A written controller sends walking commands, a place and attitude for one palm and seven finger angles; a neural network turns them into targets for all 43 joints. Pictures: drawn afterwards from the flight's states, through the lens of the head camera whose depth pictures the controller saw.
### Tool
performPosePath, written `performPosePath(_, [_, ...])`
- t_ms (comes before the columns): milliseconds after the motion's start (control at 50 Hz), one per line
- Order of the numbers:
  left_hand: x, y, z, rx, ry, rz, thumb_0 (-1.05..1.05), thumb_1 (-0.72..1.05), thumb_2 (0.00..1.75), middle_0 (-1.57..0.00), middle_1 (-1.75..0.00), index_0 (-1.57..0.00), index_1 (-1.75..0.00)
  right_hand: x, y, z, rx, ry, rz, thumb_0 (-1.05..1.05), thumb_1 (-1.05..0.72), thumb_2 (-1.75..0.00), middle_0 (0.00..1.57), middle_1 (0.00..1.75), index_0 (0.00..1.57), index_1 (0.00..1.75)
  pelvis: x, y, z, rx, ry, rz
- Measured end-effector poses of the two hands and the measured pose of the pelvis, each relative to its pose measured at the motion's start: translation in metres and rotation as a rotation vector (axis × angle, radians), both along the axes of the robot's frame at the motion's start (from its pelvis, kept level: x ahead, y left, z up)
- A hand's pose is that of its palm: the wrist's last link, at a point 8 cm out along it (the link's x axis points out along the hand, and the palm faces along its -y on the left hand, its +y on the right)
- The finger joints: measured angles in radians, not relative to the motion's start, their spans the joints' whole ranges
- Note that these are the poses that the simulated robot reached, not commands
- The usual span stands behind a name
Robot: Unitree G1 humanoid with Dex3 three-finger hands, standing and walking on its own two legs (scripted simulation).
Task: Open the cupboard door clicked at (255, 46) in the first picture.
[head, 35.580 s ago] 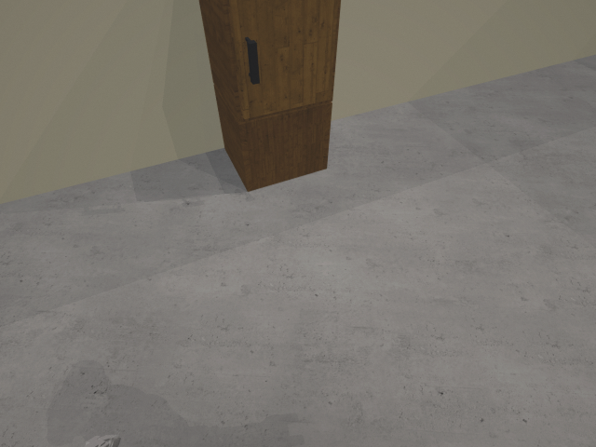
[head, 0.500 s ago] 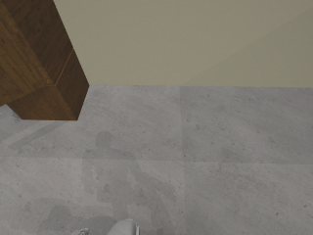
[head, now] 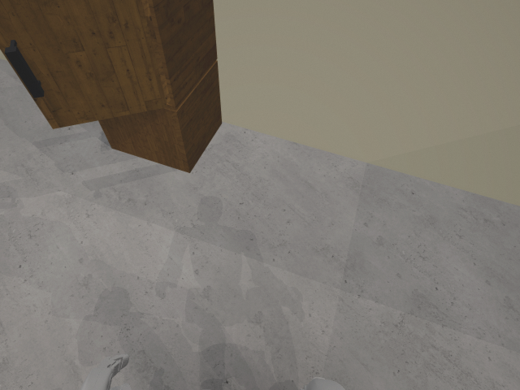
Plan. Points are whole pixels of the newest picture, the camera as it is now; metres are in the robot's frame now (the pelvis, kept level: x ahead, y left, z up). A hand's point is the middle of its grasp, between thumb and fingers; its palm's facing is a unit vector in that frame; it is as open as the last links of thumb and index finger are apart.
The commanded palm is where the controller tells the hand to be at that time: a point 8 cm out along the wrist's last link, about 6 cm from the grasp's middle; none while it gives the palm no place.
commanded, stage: turn to face it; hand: left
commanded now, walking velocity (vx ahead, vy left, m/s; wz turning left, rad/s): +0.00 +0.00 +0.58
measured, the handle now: (26, 69) +0.91 +0.73 -0.10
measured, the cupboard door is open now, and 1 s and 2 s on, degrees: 40 40 40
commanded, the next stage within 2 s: take the last steps up to it in 0.48 s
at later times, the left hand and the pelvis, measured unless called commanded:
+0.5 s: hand out of the picture -0.02 +0.20 -0.20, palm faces +0.31 -0.92 -0.23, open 7.4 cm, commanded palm none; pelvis +0.01 +0.00 -0.02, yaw +15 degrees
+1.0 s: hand out of the picture -0.03 +0.16 -0.16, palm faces +0.47 -0.86 -0.18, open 7.4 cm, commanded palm none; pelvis +0.07 +0.02 +0.01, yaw +25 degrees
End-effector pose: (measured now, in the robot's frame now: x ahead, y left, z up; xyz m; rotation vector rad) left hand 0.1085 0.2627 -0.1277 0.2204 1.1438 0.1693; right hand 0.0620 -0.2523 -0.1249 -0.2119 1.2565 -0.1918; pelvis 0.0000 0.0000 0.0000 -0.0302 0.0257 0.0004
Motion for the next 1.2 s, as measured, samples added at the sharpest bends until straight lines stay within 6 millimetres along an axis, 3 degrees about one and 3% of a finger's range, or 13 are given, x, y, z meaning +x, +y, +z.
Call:
performPosePath(100, [0.001,-0.020,0.003,0.029,-0.067,0.032,0.01,0.91,0.89,-0.20,-0.30,-0.20,-0.30,0.001,-0.020,-0.021,0.031,0.038,0.017,0.00,-0.90,-0.90,0.21,0.30,0.20,0.30,0.002,-0.022,-0.011,0.030,0.011,0.063])
performPosePath(240, [-0.044,-0.041,0.004,0.002,0.009,0.119,0.01,0.91,0.89,-0.20,-0.30,-0.20,-0.30,0.030,-0.030,-0.018,0.030,0.052,0.088,0.00,-0.90,-0.90,0.20,0.30,0.20,0.30,0.006,-0.027,-0.003,0.049,-0.013,0.156])
performPosePath(340, [-0.084,-0.042,-0.008,-0.045,0.076,0.208,0.01,0.91,0.89,-0.21,-0.30,-0.20,-0.30,0.067,-0.013,-0.010,0.017,0.025,0.187,0.00,-0.90,-0.90,0.20,0.30,0.19,0.30,0.011,-0.021,-0.003,0.062,-0.014,0.213])
performPosePath(440, [-0.128,-0.024,-0.035,-0.077,0.157,0.313,0.01,0.91,0.89,-0.21,-0.30,-0.20,-0.30,0.107,0.018,-0.010,-0.013,-0.055,0.295,0.00,-0.90,-0.90,0.20,0.30,0.19,0.30,0.012,-0.004,-0.018,0.042,-0.014,0.259])
performPosePath(500, [-0.143,-0.015,-0.035,-0.070,0.210,0.352,0.01,0.91,0.89,-0.21,-0.30,-0.20,-0.30,0.117,0.034,-0.005,-0.017,-0.084,0.334,0.00,-0.90,-0.90,0.20,0.30,0.19,0.30,0.012,-0.002,-0.015,0.038,-0.015,0.269])
performPosePath(640, [-0.138,-0.010,-0.016,-0.048,0.169,0.389,0.01,0.91,0.89,-0.20,-0.30,-0.20,-0.30,0.117,0.050,-0.002,0.020,-0.064,0.377,0.00,-0.90,-0.90,0.20,0.30,0.20,0.30,0.015,-0.006,-0.003,0.020,-0.012,0.307])
performPosePath(760, [-0.121,-0.024,-0.010,-0.020,0.072,0.395,0.01,0.91,0.89,-0.20,-0.30,-0.20,-0.30,0.111,0.038,-0.026,0.075,-0.015,0.370,0.00,-0.90,-0.90,0.21,0.30,0.20,0.30,0.028,-0.018,-0.013,0.042,-0.012,0.341])
performPosePath(820, [-0.128,-0.037,-0.007,-0.027,0.065,0.436,0.01,0.91,0.89,-0.20,-0.30,-0.20,-0.30,0.115,0.034,-0.031,0.076,0.034,0.390,0.00,-0.90,-0.90,0.21,0.30,0.20,0.30,0.035,-0.015,-0.011,0.038,-0.027,0.369])
performPosePath(900, [-0.144,-0.054,-0.002,-0.074,0.141,0.477,0.00,0.91,0.89,-0.20,-0.30,-0.20,-0.30,0.130,0.038,-0.018,0.074,0.046,0.392,0.00,-0.90,-0.90,0.20,0.30,0.20,0.30,0.050,-0.005,0.000,0.050,-0.014,0.391])
performPosePath(980, [-0.158,-0.063,-0.003,-0.131,0.217,0.523,0.01,0.91,0.89,-0.20,-0.30,-0.20,-0.30,0.152,0.057,-0.009,0.063,0.048,0.421,0.00,-0.90,-0.90,0.20,0.30,0.19,0.30,0.066,0.012,0.006,0.063,0.000,0.422])
performPosePath(1060, [-0.173,-0.058,-0.011,-0.180,0.287,0.585,0.01,0.91,0.89,-0.21,-0.30,-0.20,-0.30,0.183,0.094,-0.009,0.052,0.044,0.487,0.00,-0.91,-0.90,0.20,0.30,0.19,0.30,0.080,0.039,0.001,0.059,0.003,0.452])
performPosePath(1140, [-0.184,-0.037,-0.032,-0.224,0.366,0.624,0.01,0.91,0.89,-0.21,-0.30,-0.20,-0.30,0.216,0.142,-0.020,0.042,-0.035,0.538,0.00,-0.90,-0.90,0.20,0.30,0.19,0.30,0.095,0.076,-0.019,0.036,-0.006,0.465])
performPosePath(1200, [-0.169,-0.007,-0.038,-0.212,0.385,0.606,0.01,0.91,0.89,-0.21,-0.30,-0.20,-0.30,0.221,0.166,-0.019,0.043,-0.069,0.523,0.00,-0.90,-0.90,0.20,0.30,0.19,0.30,0.103,0.091,-0.020,0.049,-0.016,0.450])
